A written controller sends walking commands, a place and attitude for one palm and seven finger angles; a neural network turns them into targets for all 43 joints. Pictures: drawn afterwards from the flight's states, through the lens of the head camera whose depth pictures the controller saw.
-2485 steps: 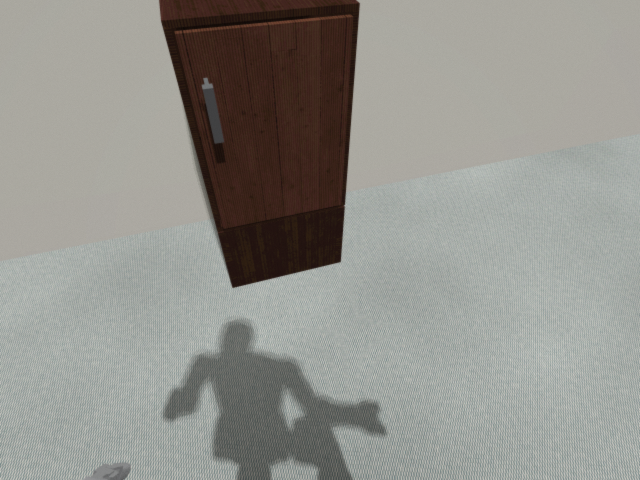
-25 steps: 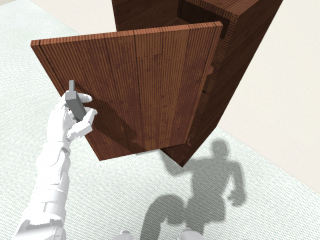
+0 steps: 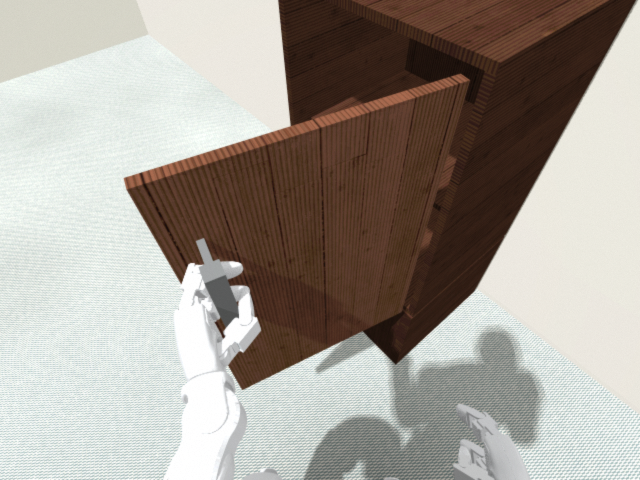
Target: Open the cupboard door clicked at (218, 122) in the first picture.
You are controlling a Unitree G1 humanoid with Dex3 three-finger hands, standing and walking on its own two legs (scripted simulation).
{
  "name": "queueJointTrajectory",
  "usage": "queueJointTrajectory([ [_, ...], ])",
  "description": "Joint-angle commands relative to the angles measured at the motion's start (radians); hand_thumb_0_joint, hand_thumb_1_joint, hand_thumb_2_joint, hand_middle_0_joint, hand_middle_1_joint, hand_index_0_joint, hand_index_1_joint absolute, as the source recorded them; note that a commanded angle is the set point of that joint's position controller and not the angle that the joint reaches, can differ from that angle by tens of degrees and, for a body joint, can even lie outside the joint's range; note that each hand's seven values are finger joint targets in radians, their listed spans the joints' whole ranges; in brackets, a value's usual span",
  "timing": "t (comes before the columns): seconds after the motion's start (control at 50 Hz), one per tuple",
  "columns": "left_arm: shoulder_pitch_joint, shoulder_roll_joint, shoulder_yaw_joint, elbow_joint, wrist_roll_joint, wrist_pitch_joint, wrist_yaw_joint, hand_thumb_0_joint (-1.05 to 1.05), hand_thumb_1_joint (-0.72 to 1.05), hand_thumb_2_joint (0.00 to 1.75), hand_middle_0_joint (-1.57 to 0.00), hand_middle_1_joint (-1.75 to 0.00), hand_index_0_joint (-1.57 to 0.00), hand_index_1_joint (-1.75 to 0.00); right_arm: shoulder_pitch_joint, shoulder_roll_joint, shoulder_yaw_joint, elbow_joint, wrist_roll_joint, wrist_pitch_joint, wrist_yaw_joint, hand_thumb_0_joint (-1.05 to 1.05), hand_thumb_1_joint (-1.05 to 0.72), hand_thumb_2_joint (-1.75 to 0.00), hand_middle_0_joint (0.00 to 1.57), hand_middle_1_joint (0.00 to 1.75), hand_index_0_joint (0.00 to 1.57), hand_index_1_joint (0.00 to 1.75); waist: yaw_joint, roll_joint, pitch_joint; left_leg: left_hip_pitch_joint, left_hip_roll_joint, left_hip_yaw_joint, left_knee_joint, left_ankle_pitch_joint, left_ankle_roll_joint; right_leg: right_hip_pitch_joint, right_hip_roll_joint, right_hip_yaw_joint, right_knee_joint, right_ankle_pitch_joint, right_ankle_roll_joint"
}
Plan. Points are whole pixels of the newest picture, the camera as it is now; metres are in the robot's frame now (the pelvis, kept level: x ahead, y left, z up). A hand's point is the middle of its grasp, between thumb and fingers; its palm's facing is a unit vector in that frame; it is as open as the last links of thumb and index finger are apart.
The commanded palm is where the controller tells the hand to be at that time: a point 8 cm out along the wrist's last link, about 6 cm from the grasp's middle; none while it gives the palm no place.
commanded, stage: pull the door open along its arc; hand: left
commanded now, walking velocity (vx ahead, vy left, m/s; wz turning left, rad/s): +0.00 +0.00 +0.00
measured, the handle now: (220, 289) +0.34 +0.15 +0.05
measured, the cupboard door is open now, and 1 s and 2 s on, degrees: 76 83 87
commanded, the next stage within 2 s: open thumb and fingers to let go in 0.16 s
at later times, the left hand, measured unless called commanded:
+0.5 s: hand (275, 350) +0.26 +0.07 +0.05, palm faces +0.35 -0.94 -0.02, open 7.0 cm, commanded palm +0.21 +0.11 +0.05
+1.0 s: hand (269, 350) +0.26 +0.08 +0.05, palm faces +0.31 -0.95 -0.01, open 14.6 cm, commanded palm +0.22 +0.11 +0.05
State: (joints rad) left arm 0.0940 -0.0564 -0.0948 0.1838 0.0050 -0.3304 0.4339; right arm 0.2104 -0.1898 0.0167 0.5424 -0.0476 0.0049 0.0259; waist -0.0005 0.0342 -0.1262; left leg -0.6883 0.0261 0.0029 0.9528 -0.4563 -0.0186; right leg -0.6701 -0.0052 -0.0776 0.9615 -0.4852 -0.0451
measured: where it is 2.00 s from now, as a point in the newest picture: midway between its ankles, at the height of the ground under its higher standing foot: outside the picture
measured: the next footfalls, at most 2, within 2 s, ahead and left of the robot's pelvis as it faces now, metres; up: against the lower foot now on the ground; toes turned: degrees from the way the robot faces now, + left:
none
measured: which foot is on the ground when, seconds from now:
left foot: down 0.00-1.00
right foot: down 0.00-1.00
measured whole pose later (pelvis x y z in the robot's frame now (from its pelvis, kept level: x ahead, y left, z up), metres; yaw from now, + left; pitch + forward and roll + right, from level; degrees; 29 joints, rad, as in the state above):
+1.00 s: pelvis -0.01 +0.00 -0.01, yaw +1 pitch +10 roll +0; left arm 0.22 -0.06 -0.28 0.04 0.09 -0.25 0.53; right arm 0.21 -0.19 0.02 0.54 -0.06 -0.05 0.01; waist -0.01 0.04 -0.13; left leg -0.72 0.01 -0.02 1.01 -0.47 -0.01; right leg -0.68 -0.02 -0.10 1.00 -0.50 -0.04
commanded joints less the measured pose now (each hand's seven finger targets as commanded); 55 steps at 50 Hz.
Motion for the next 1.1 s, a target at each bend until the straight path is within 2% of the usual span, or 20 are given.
queueJointTrajectory([
  [0.0, -0.026, -0.028, -0.066, -0.308, 0.044, -0.049, 0.051, 0.0, 0.9, 0.9, -0.4, -1.35, -0.4, -1.35, -0.04, -0.096, -0.046, -0.154, -0.008, -0.062, -0.007, 0.0, -0.9, -0.9, 0.2, 0.3, 0.2, 0.3, -0.005, -0.107, -0.233, 0.112, -0.038, 0.009, -0.098, 0.245, 0.033, 0.198, -0.012, 0.072, -0.187, 0.392, 0.035],
  [0.04, 0.051, -0.058, -0.118, -0.349, 0.061, -0.042, 0.053, 0.0, 0.9, 0.9, -0.4, -1.35, -0.4, -1.35, -0.048, -0.088, -0.044, -0.163, -0.008, -0.069, -0.006, 0.0, -0.9, -0.9, 0.2, 0.3, 0.2, 0.3, -0.007, -0.108, -0.224, 0.115, -0.038, 0.007, -0.098, 0.244, 0.033, 0.207, -0.018, 0.079, -0.193, 0.42, 0.039],
  [0.1, 0.119, -0.066, -0.155, -0.399, 0.082, -0.04, 0.054, 0.0, 0.9, 0.9, -0.4, -1.35, -0.4, -1.35, -0.056, -0.082, -0.04, -0.171, -0.013, -0.084, -0.012, 0.0, -0.9, -0.9, 0.2, 0.3, 0.2, 0.3, -0.012, -0.144, -0.196, 0.096, -0.04, -0.003, -0.092, 0.231, 0.034, 0.217, -0.032, 0.098, -0.207, 0.436, 0.046],
  [0.16, 0.215, -0.087, -0.196, -0.449, 0.101, -0.044, 0.051, 0.0, 0.9, 0.9, -0.4, -1.35, -0.4, -1.35, -0.064, -0.073, -0.035, -0.179, -0.016, -0.104, -0.011, 0.0, -0.9, -0.9, 0.2, 0.3, 0.2, 0.3, -0.005, -0.135, -0.186, 0.088, -0.045, -0.008, -0.079, 0.225, 0.034, 0.22, -0.038, 0.109, -0.208, 0.446, 0.047],
  [0.22, 0.128, -0.069, -0.175, -0.442, 0.097, -0.052, 0.064, 0.0, 0.9, 0.9, -0.4, -1.35, -0.4, -1.35, -0.073, -0.074, -0.032, -0.164, -0.018, -0.116, -0.018, 0.0, -0.9, -0.9, 0.2, 0.3, 0.2, 0.3, -0.018, -0.124, -0.146, 0.063, -0.048, -0.016, -0.055, 0.181, 0.031, 0.165, -0.042, 0.127, -0.22, 0.347, 0.046],
  [0.24, 0.037, -0.046, -0.153, -0.427, 0.101, -0.058, 0.077, 0.0, 0.9, 0.9, -0.4, -1.35, -0.4, -1.35, -0.081, -0.074, -0.03, -0.149, -0.02, -0.117, -0.023, 0.0, -0.9, -0.9, 0.2, 0.3, 0.2, 0.3, -0.031, -0.106, -0.12, 0.054, -0.047, -0.02, -0.042, 0.162, 0.03, 0.128, -0.044, 0.136, -0.223, 0.3, 0.045],
  [0.26, 0.031, -0.043, -0.139, -0.413, 0.101, -0.062, 0.086, 0.0, 0.83, 0.87, -0.4, -1.34, -0.4, -1.34, -0.087, -0.072, -0.031, -0.145, -0.021, -0.121, -0.025, 0.0, -0.9, -0.9, 0.2, 0.3, 0.2, 0.3, -0.023, -0.092, -0.125, 0.051, -0.05, -0.018, -0.035, 0.147, 0.029, 0.114, -0.044, 0.139, -0.226, 0.253, 0.043],
  [0.3, 0.028, -0.05, -0.137, -0.382, 0.102, -0.059, 0.096, 0.0, 0.69, 0.81, -0.38, -1.33, -0.38, -1.33, -0.09, -0.07, -0.03, -0.141, -0.022, -0.124, -0.028, 0.0, -0.9, -0.9, 0.2, 0.3, 0.2, 0.3, -0.021, -0.113, -0.133, 0.048, -0.051, -0.021, -0.032, 0.141, 0.031, 0.109, -0.044, 0.138, -0.229, 0.22, 0.041],
  [0.32, 0.03, -0.069, -0.152, -0.385, 0.099, -0.058, 0.093, 0.0, 0.62, 0.78, -0.38, -1.32, -0.38, -1.32, -0.091, -0.07, -0.031, -0.145, -0.022, -0.128, -0.027, 0.0, -0.9, -0.9, 0.2, 0.3, 0.2, 0.3, -0.021, -0.111, -0.154, 0.054, -0.053, -0.019, -0.032, 0.143, 0.032, 0.113, -0.045, 0.137, -0.226, 0.231, 0.043],
  [0.38, 0.057, -0.064, -0.148, -0.374, 0.092, -0.044, 0.084, 0.0, 0.41, 0.69, -0.36, -1.3, -0.36, -1.3, -0.076, -0.073, -0.036, -0.151, -0.019, -0.124, -0.03, 0.0, -0.9, -0.9, 0.2, 0.3, 0.2, 0.3, -0.012, -0.146, -0.21, 0.053, -0.051, -0.02, -0.04, 0.177, 0.031, 0.167, -0.047, 0.133, -0.207, 0.327, 0.047],
  [0.42, 0.047, -0.083, -0.173, -0.396, 0.094, -0.036, 0.077, 0.0, 0.27, 0.63, -0.35, -1.28, -0.35, -1.28, -0.068, -0.075, -0.038, -0.156, -0.016, -0.12, -0.029, 0.0, -0.9, -0.9, 0.2, 0.3, 0.2, 0.3, -0.014, -0.132, -0.227, 0.072, -0.051, -0.016, -0.049, 0.197, 0.032, 0.176, -0.045, 0.117, -0.191, 0.374, 0.048],
  [0.48, 0.064, -0.088, -0.184, -0.4, 0.092, -0.016, 0.072, 0.0, 0.06, 0.54, -0.34, -1.26, -0.34, -1.26, -0.065, -0.078, -0.035, -0.165, -0.014, -0.116, -0.028, 0.0, -0.9, -0.9, 0.2, 0.3, 0.2, 0.3, -0.014, -0.116, -0.211, 0.085, -0.048, -0.017, -0.056, 0.217, 0.035, 0.172, -0.037, 0.094, -0.182, 0.405, 0.042],
  [0.5, 0.067, -0.094, -0.189, -0.405, 0.093, -0.016, 0.072, 0.0, -0.01, 0.51, -0.33, -1.25, -0.33, -1.25, -0.063, -0.079, -0.035, -0.166, -0.014, -0.115, -0.027, 0.0, -0.9, -0.9, 0.2, 0.3, 0.2, 0.3, -0.017, -0.135, -0.212, 0.09, -0.046, -0.017, -0.06, 0.217, 0.035, 0.169, -0.034, 0.084, -0.177, 0.401, 0.043],
  [0.64, 0.082, -0.125, -0.221, -0.392, 0.091, -0.002, 0.071, 0.0, -0.5, 0.3, -0.3, -1.2, -0.3, -1.2, -0.077, -0.083, -0.029, -0.179, -0.015, -0.119, -0.02, 0.0, -0.9, -0.9, 0.2, 0.3, 0.2, 0.3, -0.02, -0.136, -0.154, 0.079, -0.045, -0.02, -0.062, 0.172, 0.036, 0.117, -0.024, 0.068, -0.189, 0.292, 0.036],
  [0.68, 0.061, -0.116, -0.209, -0.39, 0.091, 0.002, 0.076, 0.0, -0.5, 0.3, -0.3, -1.2, -0.3, -1.2, -0.082, -0.083, -0.028, -0.178, -0.013, -0.119, -0.019, 0.0, -0.9, -0.9, 0.2, 0.3, 0.2, 0.3, -0.014, -0.122, -0.145, 0.07, -0.047, -0.022, -0.062, 0.158, 0.036, 0.111, -0.023, 0.073, -0.195, 0.248, 0.031],
  [0.74, 0.002, -0.105, -0.201, -0.396, 0.097, 0.0, 0.087, 0.0, -0.5, 0.3, -0.27, -1.05, -0.27, -1.05, -0.087, -0.084, -0.027, -0.176, -0.015, -0.119, -0.022, 0.0, -0.9, -0.9, 0.2, 0.3, 0.2, 0.3, -0.019, -0.112, -0.147, 0.072, -0.046, -0.023, -0.06, 0.138, 0.037, 0.083, -0.021, 0.072, -0.196, 0.186, 0.028],
  [0.92, -0.039, -0.125, -0.215, -0.384, 0.109, 0.015, 0.108, 0.0, -0.5, 0.3, -0.2, -0.6, -0.2, -0.6, -0.084, -0.083, -0.03, -0.173, -0.015, -0.118, -0.02, 0.0, -0.9, -0.9, 0.2, 0.3, 0.2, 0.3, -0.013, -0.069, -0.196, 0.09, -0.041, -0.028, -0.068, 0.162, 0.034, 0.081, -0.007, 0.039, -0.153, 0.207, 0.016],
  [1.0, -0.048, -0.124, -0.203, -0.358, 0.103, 0.033, 0.117, 0.0, -0.5, 0.3, -0.17, -0.4, -0.17, -0.4, -0.091, -0.084, -0.027, -0.174, -0.014, -0.111, -0.022, 0.0, -0.9, -0.9, 0.2, 0.3, 0.2, 0.3, -0.011, -0.096, -0.172, 0.084, -0.039, -0.03, -0.076, 0.154, 0.033, 0.077, -0.003, 0.031, -0.16, 0.188, 0.016],
  [1.04, -0.053, -0.146, -0.219, -0.357, 0.103, 0.037, 0.119, 0.0, -0.5, 0.3, -0.15, -0.3, -0.15, -0.3, -0.094, -0.083, -0.027, -0.174, -0.014, -0.111, -0.02, 0.0, -0.9, -0.9, 0.2, 0.3, 0.2, 0.3, -0.013, -0.097, -0.163, 0.087, -0.037, -0.033, -0.079, 0.147, 0.033, 0.069, -0.001, 0.024, -0.159, 0.173, 0.015],
  [1.08, -0.073, -0.143, -0.218, -0.358, 0.104, 0.04, 0.124, 0.0, -0.5, 0.3, -0.15, -0.3, -0.15, -0.3, -0.094, -0.084, -0.027, -0.171, -0.014, -0.113, -0.021, 0.0, -0.9, -0.9, 0.2, 0.3, 0.2, 0.3, -0.016, -0.1, -0.174, 0.088, -0.037, -0.035, -0.075, 0.149, 0.034, 0.068, 0.0, 0.024, -0.157, 0.172, 0.015],
])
